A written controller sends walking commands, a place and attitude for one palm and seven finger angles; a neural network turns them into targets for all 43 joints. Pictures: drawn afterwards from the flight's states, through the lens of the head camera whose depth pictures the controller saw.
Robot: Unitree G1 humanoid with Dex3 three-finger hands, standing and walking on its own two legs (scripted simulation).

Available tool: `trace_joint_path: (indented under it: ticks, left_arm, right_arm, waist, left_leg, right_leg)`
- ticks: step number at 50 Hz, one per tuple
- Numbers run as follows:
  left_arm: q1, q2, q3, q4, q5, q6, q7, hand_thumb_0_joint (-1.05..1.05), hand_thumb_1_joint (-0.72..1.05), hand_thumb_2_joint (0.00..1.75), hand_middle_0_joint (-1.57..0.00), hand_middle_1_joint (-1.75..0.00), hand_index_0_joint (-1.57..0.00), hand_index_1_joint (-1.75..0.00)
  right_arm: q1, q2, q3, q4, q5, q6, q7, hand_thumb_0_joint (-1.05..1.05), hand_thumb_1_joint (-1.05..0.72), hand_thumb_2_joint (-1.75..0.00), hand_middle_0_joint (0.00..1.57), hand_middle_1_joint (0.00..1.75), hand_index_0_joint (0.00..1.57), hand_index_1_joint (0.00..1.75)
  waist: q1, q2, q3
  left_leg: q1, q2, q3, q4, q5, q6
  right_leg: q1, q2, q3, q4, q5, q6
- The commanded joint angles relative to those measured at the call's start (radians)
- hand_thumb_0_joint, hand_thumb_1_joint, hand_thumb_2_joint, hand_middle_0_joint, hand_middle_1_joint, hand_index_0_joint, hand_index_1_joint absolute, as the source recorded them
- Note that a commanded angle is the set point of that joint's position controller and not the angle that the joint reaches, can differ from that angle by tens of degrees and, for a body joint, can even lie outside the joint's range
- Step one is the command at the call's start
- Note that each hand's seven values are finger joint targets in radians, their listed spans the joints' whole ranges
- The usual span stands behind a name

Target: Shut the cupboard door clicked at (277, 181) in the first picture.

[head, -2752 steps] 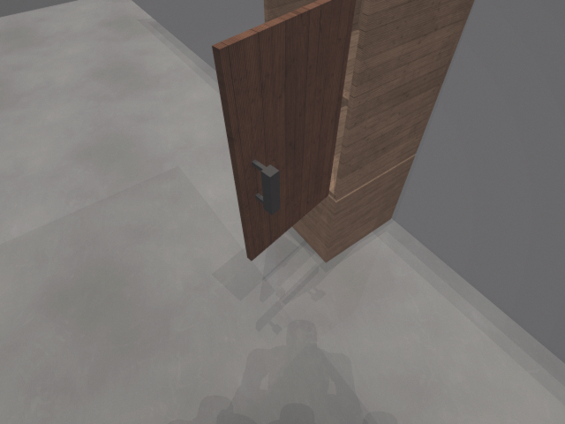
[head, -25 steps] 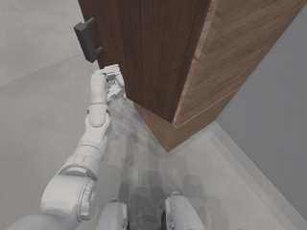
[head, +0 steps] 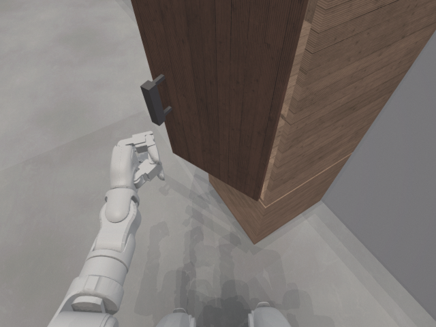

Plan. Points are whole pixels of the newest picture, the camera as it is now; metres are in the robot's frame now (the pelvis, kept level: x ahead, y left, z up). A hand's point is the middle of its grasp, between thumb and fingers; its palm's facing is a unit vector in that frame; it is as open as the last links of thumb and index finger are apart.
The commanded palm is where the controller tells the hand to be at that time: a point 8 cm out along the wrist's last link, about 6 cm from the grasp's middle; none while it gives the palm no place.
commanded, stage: draw the hand back to the body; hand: left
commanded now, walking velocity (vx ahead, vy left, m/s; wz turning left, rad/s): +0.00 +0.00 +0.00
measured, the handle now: (159, 99) +0.64 +0.14 +0.01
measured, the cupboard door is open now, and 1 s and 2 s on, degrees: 23 23 23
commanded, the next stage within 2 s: step back with the hand held close in 1.28 s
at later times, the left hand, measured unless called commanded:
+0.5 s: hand (59, 203) +0.28 +0.21 +0.15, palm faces +0.19 -0.95 -0.25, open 3.4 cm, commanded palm +0.24 +0.25 +0.17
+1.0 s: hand out of the picture +0.20 +0.29 +0.24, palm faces +0.52 -0.73 -0.44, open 6.8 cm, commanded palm +0.16 +0.32 +0.24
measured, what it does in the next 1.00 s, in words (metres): rises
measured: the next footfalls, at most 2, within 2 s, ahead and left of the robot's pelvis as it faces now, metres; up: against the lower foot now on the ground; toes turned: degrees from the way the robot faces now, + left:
none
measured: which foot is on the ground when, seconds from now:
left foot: down 0.00-1.00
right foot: down 0.00-1.00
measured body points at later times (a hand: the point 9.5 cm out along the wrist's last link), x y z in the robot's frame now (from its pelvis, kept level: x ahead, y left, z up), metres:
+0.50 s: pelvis +0.02 +0.02 +0.06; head +0.01 +0.01 +0.51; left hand +0.26 +0.26 +0.17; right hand +0.23 -0.18 -0.01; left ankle +0.01 +0.11 -0.67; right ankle +0.02 -0.12 -0.67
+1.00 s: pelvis +0.03 +0.01 +0.07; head +0.01 -0.02 +0.51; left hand +0.17 +0.33 +0.26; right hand +0.22 -0.20 -0.03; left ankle +0.01 +0.11 -0.67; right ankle +0.02 -0.12 -0.67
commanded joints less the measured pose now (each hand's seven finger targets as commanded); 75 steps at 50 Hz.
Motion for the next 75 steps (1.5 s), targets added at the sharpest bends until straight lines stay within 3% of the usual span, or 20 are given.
trace_joint_path:
  ticks: [1, 5, 7, 10, 11, 13, 17, 22, 27, 33, 39, 45, 48, 57, 60, 64, 70, 71, 72, 75]
  left_arm:
    - [-0.3, 0.076, -0.015, -0.304, -0.047, -0.019, -0.032, 0.0, 0.9, 0.9, -1.3, -1.5, -1.3, -1.5]
    - [-0.154, 0.111, -0.016, -0.405, -0.025, -0.024, -0.055, 0.0, 0.9, 0.9, -1.3, -1.5, -1.3, -1.5]
    - [-0.043, 0.132, -0.001, -0.47, -0.03, -0.009, -0.071, 0.0, 0.9, 0.9, -1.24, -1.44, -1.24, -1.44]
    - [0.083, 0.156, 0.018, -0.585, -0.06, 0.038, -0.102, 0.0, 0.9, 0.9, -1.16, -1.35, -1.16, -1.35]
    - [0.127, 0.22, -0.027, -0.651, 0.018, 0.093, -0.06, 0.0, 0.9, 0.9, -1.13, -1.32, -1.13, -1.32]
    - [0.196, 0.214, -0.015, -0.749, 0.016, 0.156, -0.03, 0.0, 0.9, 0.9, -1.08, -1.26, -1.08, -1.26]
    - [0.227, 0.235, -0.005, -0.824, 0.029, 0.239, 0.005, 0.0, 0.9, 0.9, -0.97, -1.14, -0.97, -1.14]
    - [0.317, 0.227, -0.004, -0.961, 0.039, 0.29, 0.026, 0.0, 0.9, 0.9, -0.83, -0.99, -0.83, -0.99]
    - [0.463, 0.255, 0.059, -1.032, 0.041, 0.319, 0.04, 0.0, 0.9, 0.9, -0.69, -0.84, -0.69, -0.84]
    - [0.583, 0.342, 0.21, -1.094, 0.041, 0.319, 0.051, 0.0, 0.9, 0.9, -0.53, -0.66, -0.53, -0.66]
    - [0.667, 0.38, 0.301, -1.205, 0.037, 0.295, 0.06, 0.0, 0.9, 0.9, -0.36, -0.48, -0.36, -0.48]
    - [0.77, 0.443, 0.428, -1.214, 0.029, 0.27, 0.072, 0.0, 0.9, 0.9, -0.2, -0.3, -0.2, -0.3]
    - [0.767, 0.35, 0.341, -1.125, 0.033, 0.274, 0.061, 0.0, 0.9, 0.9, -0.2, -0.3, -0.2, -0.3]
    - [0.723, 0.425, 0.391, -1.202, 0.042, 0.237, 0.077, 0.0, 0.9, 0.9, -0.2, -0.3, -0.2, -0.3]
    - [0.73, 0.432, 0.399, -1.222, 0.044, 0.231, 0.079, 0.0, 0.9, 0.9, -0.2, -0.3, -0.2, -0.3]
    - [0.743, 0.409, 0.389, -1.187, 0.042, 0.232, 0.073, 0.0, 0.9, 0.9, -0.2, -0.3, -0.2, -0.3]
    - [0.762, 0.381, 0.376, -1.122, 0.031, 0.238, 0.057, 0.0, 0.9, 0.9, -0.2, -0.3, -0.2, -0.3]
    - [0.651, 0.487, 0.474, -1.174, 0.044, 0.198, 0.066, 0.0, 0.9, 0.9, -0.2, -0.3, -0.2, -0.3]
    - [0.749, 0.434, 0.434, -1.098, 0.042, 0.187, 0.062, 0.0, 0.9, 0.9, -0.2, -0.3, -0.2, -0.3]
    - [0.801, 0.414, 0.401, -1.128, 0.05, 0.17, 0.062, 0.0, 0.9, 0.9, -0.2, -0.3, -0.2, -0.3]
  right_arm:
    - [-0.047, -0.147, -0.048, -0.137, 0.016, -0.074, -0.047, 0.0, -0.9, -0.9, 0.2, 0.3, 0.2, 0.3]
    - [-0.088, -0.137, -0.036, -0.156, 0.019, -0.095, -0.046, 0.0, -0.9, -0.9, 0.2, 0.3, 0.2, 0.3]
    - [-0.116, -0.133, -0.031, -0.178, 0.022, -0.1, -0.041, 0.0, -0.9, -0.9, 0.2, 0.3, 0.2, 0.3]
    - [-0.15, -0.129, -0.027, -0.214, 0.031, -0.103, -0.039, 0.0, -0.9, -0.9, 0.2, 0.3, 0.2, 0.3]
    - [-0.187, -0.107, -0.037, -0.233, 0.033, -0.071, -0.063, 0.0, -0.9, -0.9, 0.2, 0.3, 0.2, 0.3]
    - [-0.209, -0.103, -0.028, -0.26, 0.033, -0.062, -0.091, 0.0, -0.9, -0.9, 0.2, 0.3, 0.2, 0.3]
    - [-0.249, -0.097, -0.004, -0.245, 0.029, -0.058, -0.12, 0.0, -0.9, -0.9, 0.2, 0.3, 0.2, 0.3]
    - [-0.264, -0.091, 0.017, -0.231, 0.021, -0.088, -0.13, 0.0, -0.9, -0.9, 0.2, 0.3, 0.2, 0.3]
    - [-0.279, -0.09, 0.028, -0.212, 0.004, -0.117, -0.121, 0.0, -0.9, -0.9, 0.2, 0.3, 0.2, 0.3]
    - [-0.297, -0.09, 0.026, -0.186, -0.006, -0.13, -0.114, 0.0, -0.9, -0.9, 0.2, 0.3, 0.2, 0.3]
    - [-0.311, -0.085, 0.018, -0.173, -0.005, -0.162, -0.107, 0.0, -0.9, -0.9, 0.2, 0.3, 0.2, 0.3]
    - [-0.31, -0.091, 0.0, -0.154, -0.001, -0.192, -0.111, 0.0, -0.9, -0.9, 0.2, 0.3, 0.2, 0.3]
    - [-0.3, -0.104, -0.006, -0.132, -0.001, -0.2, -0.11, 0.0, -0.9, -0.9, 0.2, 0.3, 0.2, 0.3]
    - [-0.313, -0.1, -0.013, -0.132, -0.008, -0.228, -0.125, 0.0, -0.9, -0.9, 0.2, 0.3, 0.2, 0.3]
    - [-0.319, -0.09, -0.007, -0.126, -0.008, -0.239, -0.128, 0.0, -0.9, -0.9, 0.2, 0.3, 0.2, 0.3]
    - [-0.313, -0.088, -0.006, -0.118, -0.006, -0.243, -0.124, 0.0, -0.9, -0.9, 0.2, 0.3, 0.2, 0.3]
    - [-0.308, -0.096, -0.015, -0.122, -0.004, -0.227, -0.12, 0.0, -0.9, -0.9, 0.2, 0.3, 0.2, 0.3]
    - [-0.305, -0.13, -0.025, -0.15, -0.001, -0.205, -0.112, 0.0, -0.9, -0.9, 0.2, 0.3, 0.2, 0.3]
    - [-0.297, -0.119, -0.028, -0.13, -0.005, -0.193, -0.112, 0.0, -0.9, -0.9, 0.2, 0.3, 0.2, 0.3]
    - [-0.297, -0.111, -0.032, -0.135, -0.008, -0.168, -0.109, 0.0, -0.9, -0.9, 0.2, 0.3, 0.2, 0.3]
  waist:
    - [-0.023, -0.151, -0.237]
    - [0.024, 0.009, -0.239]
    - [0.053, 0.044, -0.248]
    - [0.069, 0.012, -0.248]
    - [0.067, -0.047, -0.271]
    - [0.061, -0.073, -0.193]
    - [0.055, -0.055, -0.056]
    - [0.067, 0.033, -0.059]
    - [0.086, -0.007, -0.01]
    - [0.11, -0.008, 0.029]
    - [0.122, 0.058, 0.016]
    - [0.135, 0.01, 0.057]
    - [0.113, -0.028, 0.148]
    - [0.135, -0.008, 0.029]
    - [0.136, 0.046, 0.055]
    - [0.128, 0.055, 0.112]
    - [0.126, -0.044, 0.128]
    - [0.091, -0.033, 0.143]
    - [0.084, -0.094, 0.116]
    - [0.079, -0.099, 0.059]
  left_leg:
    - [0.186, -0.034, -0.019, -0.2, 0.138, 0.021]
    - [0.291, -0.034, -0.026, -0.25, 0.192, 0.013]
    - [0.329, -0.033, -0.024, -0.27, 0.245, 0.009]
    - [0.347, -0.031, -0.026, -0.299, 0.3, 0.008]
    - [0.404, -0.033, -0.022, -0.347, 0.313, 0.012]
    - [0.415, -0.031, -0.026, -0.381, 0.336, 0.016]
    - [0.489, -0.023, -0.034, -0.455, 0.326, 0.02]
    - [0.628, -0.011, -0.058, -0.53, 0.443, 0.009]
    - [0.659, -0.004, -0.066, -0.593, 0.489, -0.001]
    - [0.653, -0.006, -0.059, -0.633, 0.49, -0.008]
    - [0.672, -0.011, -0.045, -0.635, 0.523, -0.009]
    - [0.646, -0.016, -0.03, -0.64, 0.461, -0.003]
    - [0.633, -0.015, -0.025, -0.652, 0.402, 0.005]
    - [0.672, -0.033, -0.01, -0.637, 0.399, 0.023]
    - [0.667, -0.034, -0.006, -0.634, 0.405, 0.018]
    - [0.656, -0.029, -0.004, -0.645, 0.391, 0.011]
    - [0.657, -0.021, -0.001, -0.654, 0.374, 0.017]
    - [0.58, -0.009, -0.015, -0.583, 0.304, 0.033]
    - [0.585, -0.017, -0.024, -0.537, 0.3, 0.031]
    - [0.586, -0.018, -0.022, -0.499, 0.333, 0.023]
  right_leg:
    - [0.28, 0.019, -0.022, -0.247, 0.172, -0.005]
    - [0.311, 0.016, -0.038, -0.239, 0.215, -0.025]
    - [0.352, 0.015, -0.043, -0.239, 0.268, -0.03]
    - [0.433, 0.014, -0.049, -0.251, 0.331, -0.03]
    - [0.501, -0.005, -0.003, -0.315, 0.334, -0.026]
    - [0.527, -0.008, -0.012, -0.357, 0.355, -0.022]
    - [0.537, -0.005, -0.026, -0.433, 0.332, -0.018]
    - [0.614, -0.004, -0.044, -0.492, 0.372, -0.024]
    - [0.679, -0.004, -0.056, -0.548, 0.392, -0.021]
    - [0.738, -0.002, -0.056, -0.591, 0.394, -0.02]
    - [0.766, -0.006, -0.054, -0.599, 0.416, -0.017]
    - [0.753, -0.001, -0.055, -0.613, 0.388, -0.013]
    - [0.691, -0.004, -0.055, -0.641, 0.329, -0.008]
    - [0.745, -0.012, -0.035, -0.632, 0.339, -0.004]
    - [0.74, -0.013, -0.032, -0.639, 0.35, -0.008]
    - [0.716, -0.01, -0.033, -0.652, 0.329, -0.007]
    - [0.701, -0.005, -0.034, -0.662, 0.3, 0.002]
    - [0.625, -0.065, 0.064, -0.716, 0.319, -0.006]
    - [0.609, -0.101, 0.083, -0.73, 0.317, -0.018]
    - [0.609, -0.14, 0.089, -0.696, 0.408, -0.035]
